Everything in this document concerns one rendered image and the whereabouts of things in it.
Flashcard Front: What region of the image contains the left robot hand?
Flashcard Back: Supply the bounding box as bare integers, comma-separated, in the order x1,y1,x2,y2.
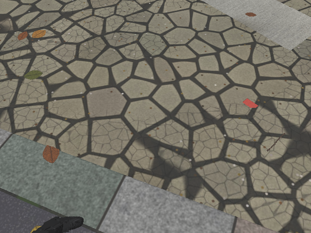
32,216,84,233

